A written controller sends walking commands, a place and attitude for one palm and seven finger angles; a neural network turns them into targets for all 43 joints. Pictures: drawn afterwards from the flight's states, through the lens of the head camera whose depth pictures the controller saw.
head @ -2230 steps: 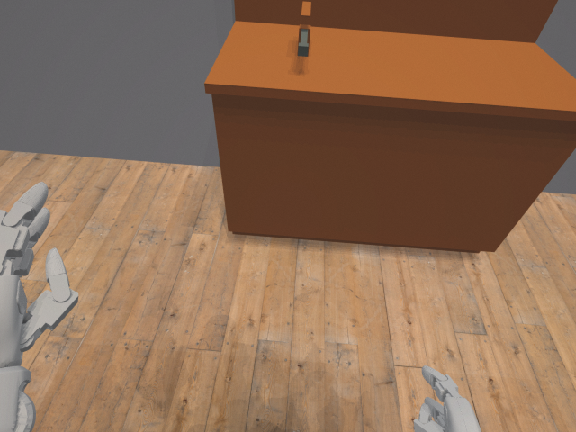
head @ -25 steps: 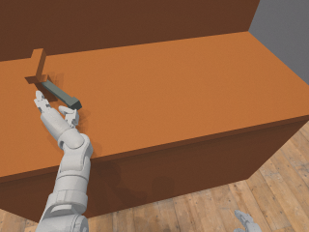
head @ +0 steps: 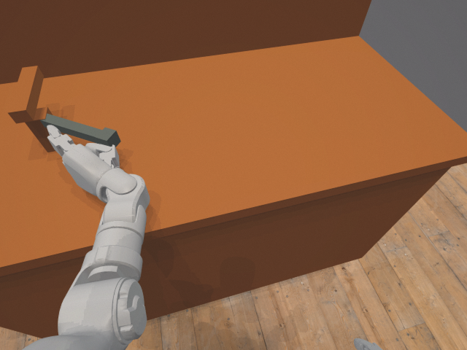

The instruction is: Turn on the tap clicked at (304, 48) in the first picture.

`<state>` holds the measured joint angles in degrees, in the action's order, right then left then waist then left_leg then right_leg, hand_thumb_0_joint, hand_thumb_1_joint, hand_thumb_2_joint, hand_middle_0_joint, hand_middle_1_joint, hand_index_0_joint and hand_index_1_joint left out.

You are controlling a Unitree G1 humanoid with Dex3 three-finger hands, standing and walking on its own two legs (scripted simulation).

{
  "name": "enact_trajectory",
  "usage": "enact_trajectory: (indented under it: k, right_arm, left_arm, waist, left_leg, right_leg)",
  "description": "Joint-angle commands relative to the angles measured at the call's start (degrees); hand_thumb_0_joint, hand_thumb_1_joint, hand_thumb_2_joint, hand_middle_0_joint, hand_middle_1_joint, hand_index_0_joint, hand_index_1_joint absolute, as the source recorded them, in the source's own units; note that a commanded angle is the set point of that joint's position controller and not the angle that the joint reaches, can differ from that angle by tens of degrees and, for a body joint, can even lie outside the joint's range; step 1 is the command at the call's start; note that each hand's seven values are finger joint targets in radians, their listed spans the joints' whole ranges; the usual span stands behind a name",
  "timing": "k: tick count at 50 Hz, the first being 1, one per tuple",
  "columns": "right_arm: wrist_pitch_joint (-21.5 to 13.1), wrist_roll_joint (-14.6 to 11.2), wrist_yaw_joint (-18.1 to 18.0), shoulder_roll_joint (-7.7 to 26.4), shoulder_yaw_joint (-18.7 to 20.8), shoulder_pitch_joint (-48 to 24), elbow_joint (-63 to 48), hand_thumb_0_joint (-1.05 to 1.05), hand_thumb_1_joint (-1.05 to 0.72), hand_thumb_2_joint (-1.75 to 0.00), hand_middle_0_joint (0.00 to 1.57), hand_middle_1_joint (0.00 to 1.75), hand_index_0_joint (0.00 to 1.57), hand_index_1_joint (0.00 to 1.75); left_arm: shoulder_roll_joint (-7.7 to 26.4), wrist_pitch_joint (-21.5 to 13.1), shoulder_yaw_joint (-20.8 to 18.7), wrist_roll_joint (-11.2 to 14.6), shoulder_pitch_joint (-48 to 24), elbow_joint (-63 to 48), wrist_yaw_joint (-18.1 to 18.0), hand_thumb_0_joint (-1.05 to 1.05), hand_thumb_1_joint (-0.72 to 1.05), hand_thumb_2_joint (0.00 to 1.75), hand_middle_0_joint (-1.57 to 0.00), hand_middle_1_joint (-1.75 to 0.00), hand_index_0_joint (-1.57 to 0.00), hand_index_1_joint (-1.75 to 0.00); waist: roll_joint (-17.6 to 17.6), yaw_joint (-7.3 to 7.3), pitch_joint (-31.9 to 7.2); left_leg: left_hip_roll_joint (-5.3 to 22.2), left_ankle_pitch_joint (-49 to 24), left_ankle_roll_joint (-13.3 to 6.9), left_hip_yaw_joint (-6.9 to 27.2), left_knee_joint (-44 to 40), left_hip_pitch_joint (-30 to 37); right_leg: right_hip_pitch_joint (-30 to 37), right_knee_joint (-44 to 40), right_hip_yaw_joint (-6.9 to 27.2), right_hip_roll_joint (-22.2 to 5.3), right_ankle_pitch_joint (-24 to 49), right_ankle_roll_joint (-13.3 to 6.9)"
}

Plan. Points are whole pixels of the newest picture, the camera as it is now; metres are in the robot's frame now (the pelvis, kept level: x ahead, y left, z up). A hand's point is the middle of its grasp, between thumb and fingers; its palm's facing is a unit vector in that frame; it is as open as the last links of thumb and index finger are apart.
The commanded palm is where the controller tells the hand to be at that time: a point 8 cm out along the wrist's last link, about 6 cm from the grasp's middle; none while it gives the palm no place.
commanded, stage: push the lever round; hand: left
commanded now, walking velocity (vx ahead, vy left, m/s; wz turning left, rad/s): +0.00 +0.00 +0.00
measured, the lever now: (108, 139) +0.46 +0.24 +0.10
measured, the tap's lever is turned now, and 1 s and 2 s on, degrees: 54 75 75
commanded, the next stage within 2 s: lift the hand up off the lever in 0.54 s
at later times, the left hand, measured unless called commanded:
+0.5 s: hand (126, 135) +0.48 +0.21 +0.09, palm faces +0.83 -0.55 -0.10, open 7.7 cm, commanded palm +0.43 +0.23 +0.10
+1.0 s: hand (127, 127) +0.49 +0.21 +0.10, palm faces +0.82 -0.56 -0.10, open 7.8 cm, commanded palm +0.43 +0.22 +0.11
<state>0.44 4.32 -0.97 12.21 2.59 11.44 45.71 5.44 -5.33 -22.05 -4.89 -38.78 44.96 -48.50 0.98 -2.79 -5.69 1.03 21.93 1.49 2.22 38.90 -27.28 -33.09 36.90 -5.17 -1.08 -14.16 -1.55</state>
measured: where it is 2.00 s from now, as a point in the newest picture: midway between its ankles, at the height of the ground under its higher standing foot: outside the picture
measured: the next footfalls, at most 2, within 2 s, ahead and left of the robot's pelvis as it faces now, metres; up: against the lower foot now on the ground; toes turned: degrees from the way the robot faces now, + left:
none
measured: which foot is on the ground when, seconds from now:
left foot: down 0.00-1.00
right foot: down 0.00-1.00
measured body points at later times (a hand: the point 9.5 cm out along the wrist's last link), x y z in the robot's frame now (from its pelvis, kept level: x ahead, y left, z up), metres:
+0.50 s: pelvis +0.00 +0.00 -0.01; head +0.06 +0.00 +0.44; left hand +0.43 +0.24 +0.10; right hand +0.04 -0.26 -0.14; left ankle -0.03 +0.14 -0.72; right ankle +0.04 -0.10 -0.72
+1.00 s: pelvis +0.00 +0.00 -0.01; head +0.07 +0.00 +0.44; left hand +0.44 +0.24 +0.11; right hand +0.03 -0.26 -0.14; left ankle -0.03 +0.14 -0.72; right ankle +0.04 -0.10 -0.72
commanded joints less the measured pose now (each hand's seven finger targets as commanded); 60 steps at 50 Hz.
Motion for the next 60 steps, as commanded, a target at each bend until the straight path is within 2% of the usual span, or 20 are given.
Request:
enact_trajectory:
  k: [1,4,5,7,10,11,15,18,20,21,24,29,34,35,37,40,42,50,56,60]
  right_arm:
    - [-1.9,0.3,0.2,7.6,2.7,0.5,-5.7,0.00,-0.90,-0.90,0.20,0.30,0.20,0.30]
    - [-1.8,0.4,0.5,7.9,2.8,1.2,-5.3,0.00,-0.90,-0.90,0.20,0.30,0.20,0.30]
    - [-1.6,0.5,0.3,8.2,2.9,1.5,-4.9,0.00,-0.90,-0.90,0.20,0.30,0.20,0.30]
    - [-1.8,0.5,0.5,7.9,2.8,1.6,-5.0,0.00,-0.90,-0.90,0.20,0.30,0.20,0.30]
    - [-1.7,0.7,0.6,8.4,2.9,2.6,-4.5,0.00,-0.90,-0.90,0.20,0.30,0.20,0.30]
    - [-1.8,0.7,0.7,8.2,2.8,2.9,-4.6,0.00,-0.90,-0.90,0.20,0.30,0.20,0.30]
    - [-1.9,1.2,1.1,8.6,3.0,4.4,-3.9,0.00,-0.90,-0.90,0.20,0.30,0.20,0.30]
    - [-2.0,1.3,1.8,8.4,3.1,5.6,-3.9,0.00,-0.90,-0.90,0.20,0.30,0.20,0.30]
    - [-1.9,1.6,1.8,8.8,3.2,6.3,-3.5,0.00,-0.90,-0.90,0.20,0.30,0.20,0.30]
    - [-1.9,1.5,2.0,8.6,3.1,6.5,-3.9,0.00,-0.90,-0.90,0.20,0.30,0.20,0.30]
    - [-1.9,1.6,2.3,8.8,3.3,7.3,-3.7,0.00,-0.90,-0.90,0.20,0.30,0.20,0.30]
    - [-1.8,1.8,2.6,8.9,3.2,8.6,-3.4,0.00,-0.90,-0.90,0.20,0.30,0.20,0.30]
    - [-1.8,2.0,3.3,8.8,3.5,9.5,-3.7,0.00,-0.90,-0.90,0.20,0.30,0.20,0.30]
    - [-1.7,2.0,3.3,9.0,3.5,9.5,-3.8,0.00,-0.90,-0.90,0.20,0.30,0.20,0.30]
    - [-1.8,2.0,3.6,8.8,3.4,9.6,-3.9,0.00,-0.90,-0.90,0.20,0.30,0.20,0.30]
    - [-1.8,1.9,3.2,9.2,3.6,9.5,-4.0,0.00,-0.90,-0.90,0.20,0.30,0.20,0.30]
    - [-1.7,1.8,3.2,9.0,3.5,9.3,-4.2,0.00,-0.90,-0.90,0.20,0.30,0.20,0.30]
    - [-1.8,1.8,3.0,8.9,3.3,8.7,-4.1,0.00,-0.90,-0.90,0.20,0.30,0.20,0.30]
    - [-1.6,1.5,2.9,8.6,3.2,7.9,-4.7,0.00,-0.90,-0.90,0.20,0.30,0.20,0.30]
    - [-1.4,1.5,2.6,8.6,3.3,7.5,-4.7,0.00,-0.90,-0.90,0.20,0.30,0.20,0.30]
  left_arm:
    - [10.1,-3.8,1.1,-3.2,-26.6,-10.5,-1.2,0.00,0.90,0.90,-0.15,-0.15,-0.15,-0.15]
    - [10.4,-3.9,1.2,-3.6,-28.9,-7.8,-1.4,0.00,0.90,0.90,-0.15,-0.15,-0.15,-0.15]
    - [13.1,-4.2,-0.8,-4.1,-29.7,-7.8,-1.5,0.00,0.90,0.90,-0.15,-0.15,-0.15,-0.15]
    - [10.6,-4.5,1.9,-4.2,-32.5,-7.1,-1.5,0.00,0.90,0.90,-0.15,-0.15,-0.15,-0.15]
    - [13.8,-5.1,-1.1,-4.5,-32.9,-5.0,-1.9,0.00,0.90,0.90,-0.15,-0.15,-0.15,-0.15]
    - [13.3,-5.4,-0.3,-4.7,-34.4,-4.5,-2.0,0.00,0.90,0.90,-0.15,-0.15,-0.15,-0.15]
    - [14.7,-6.0,-1.6,-5.1,-36.0,-2.0,-2.4,0.00,0.90,0.90,-0.15,-0.15,-0.15,-0.15]
    - [13.1,-6.5,-0.1,-5.3,-38.3,-1.2,-2.4,0.00,0.90,0.90,-0.15,-0.15,-0.15,-0.15]
    - [16.3,-6.7,-2.8,-5.7,-38.3,0.1,-2.7,0.00,0.90,0.90,-0.15,-0.15,-0.15,-0.15]
    - [15.1,-6.7,-1.5,-5.9,-39.1,0.0,-2.6,0.00,0.90,0.90,-0.15,-0.15,-0.15,-0.15]
    - [15.7,-6.5,-2.3,-5.8,-39.1,2.4,-2.7,0.00,0.90,0.90,-0.15,-0.15,-0.15,-0.15]
    - [16.7,-7.1,-2.4,-6.4,-42.2,2.6,-2.6,0.00,0.90,0.90,-0.15,-0.15,-0.15,-0.15]
    - [16.5,-7.2,-2.7,-6.5,-41.2,2.5,-2.7,0.00,0.90,0.90,-0.15,-0.15,-0.15,-0.15]
    - [17.3,-7.3,-3.2,-6.8,-41.3,1.3,-2.7,0.00,0.90,0.90,-0.15,-0.15,-0.15,-0.15]
    - [14.8,-7.0,-1.2,-6.4,-41.4,1.5,-2.4,0.00,0.90,0.90,-0.15,-0.15,-0.15,-0.15]
    - [18.6,-6.8,-4.4,-6.1,-40.7,0.7,-2.5,0.00,0.90,0.90,-0.15,-0.15,-0.15,-0.15]
    - [16.6,-6.5,-2.5,-5.9,-41.9,-0.3,-2.3,0.00,0.90,0.90,-0.15,-0.15,-0.15,-0.15]
    - [16.7,-4.8,-2.5,-6.3,-40.5,-1.7,-2.0,0.00,0.90,0.90,-0.15,-0.15,-0.15,-0.15]
    - [13.7,-3.1,-0.4,-5.2,-39.4,-2.6,-1.5,0.00,0.90,0.90,-0.15,-0.15,-0.15,-0.15]
    - [15.2,-2.2,-2.2,-5.0,-38.5,-3.9,-1.6,0.00,0.90,0.90,-0.15,-0.15,-0.15,-0.15]
  waist:
    - [-1.1,-0.91,-20.9]
    - [-1.9,-1.79,-19.4]
    - [-0.7,-1.40,-19.6]
    - [-0.8,-2.62,-19.4]
    - [-0.2,-2.14,-20.0]
    - [-0.5,-2.84,-20.2]
    - [0.6,-2.96,-21.7]
    - [-0.5,-3.89,-22.5]
    - [0.1,-3.35,-23.1]
    - [0.6,-3.73,-23.5]
    - [-1.7,-4.26,-22.9]
    - [1.0,-4.77,-23.8]
    - [1.4,-4.32,-25.2]
    - [3.6,-3.76,-26.0]
    - [2.2,-4.48,-24.7]
    - [0.8,-3.71,-24.8]
    - [0.9,-4.39,-24.5]
    - [1.9,-3.50,-22.9]
    - [1.2,-3.52,-22.2]
    - [0.6,-2.62,-22.9]
  left_leg:
    - [-1.5,-17.8,-1.0,-2.6,-3.6,-0.8]
    - [-1.5,-15.4,-1.3,-2.8,-3.4,-2.3]
    - [-1.5,-14.8,-1.3,-2.4,-3.7,-2.3]
    - [-1.5,-13.6,-1.6,-2.7,-3.4,-2.3]
    - [-1.7,-12.6,-1.6,-2.5,-3.4,-3.2]
    - [-1.7,-12.4,-1.7,-2.5,-3.3,-3.1]
    - [-1.6,-14.0,-1.6,-2.4,-2.6,-3.2]
    - [-1.6,-15.0,-1.6,-2.5,-2.0,-3.3]
    - [-1.7,-15.0,-1.6,-2.4,-1.9,-3.9]
    - [-1.7,-15.4,-1.6,-2.6,-1.8,-3.7]
    - [-1.7,-14.4,-1.9,-2.8,-1.4,-5.1]
    - [-1.7,-15.5,-1.9,-2.9,-1.1,-4.5]
    - [-1.6,-17.1,-1.8,-2.8,-0.8,-3.8]
    - [-1.6,-17.9,-1.5,-2.5,-0.9,-3.0]
    - [-1.5,-17.9,-1.6,-2.5,-1.0,-2.9]
    - [-1.6,-16.7,-1.9,-2.5,-1.6,-4.1]
    - [-1.6,-16.4,-2.0,-2.9,-1.8,-3.6]
    - [-1.5,-17.7,-1.7,-2.5,-3.1,-2.0]
    - [-1.6,-18.6,-1.6,-2.8,-3.9,-1.0]
    - [-1.6,-19.7,-1.6,-2.9,-4.1,-0.2]
  right_leg:
    - [18.2,-2.4,1.7,-0.3,13.3,0.5]
    - [17.0,-2.8,2.0,-0.3,11.2,0.7]
    - [16.9,-2.6,2.1,-0.3,10.3,0.5]
    - [15.7,-2.9,2.1,-0.1,9.2,0.7]
    - [15.5,-2.5,2.2,0.0,8.2,0.6]
    - [15.1,-2.5,2.3,0.0,8.0,0.8]
    - [14.6,-1.5,2.0,0.4,9.7,0.7]
    - [14.3,-1.1,1.8,0.6,11.0,0.8]
    - [14.7,-0.7,2.0,0.6,11.2,0.7]
    - [14.4,-0.5,2.0,0.7,11.6,0.8]
    - [14.5,-0.9,2.1,0.7,11.5,1.1]
    - [13.8,-0.5,2.1,0.8,12.6,1.0]
    - [14.0,0.0,1.8,1.3,13.5,0.8]
    - [13.9,0.3,1.8,1.4,13.7,0.5]
    - [13.3,-0.1,1.4,1.6,13.4,0.6]
    - [15.7,-0.5,1.8,1.4,13.6,0.7]
    - [15.6,-0.9,1.9,1.4,13.5,0.9]
    - [16.2,-1.3,1.4,1.5,13.8,0.5]
    - [17.0,-2.0,1.3,1.5,14.7,0.6]
    - [18.7,-2.3,1.4,1.3,16.3,0.5]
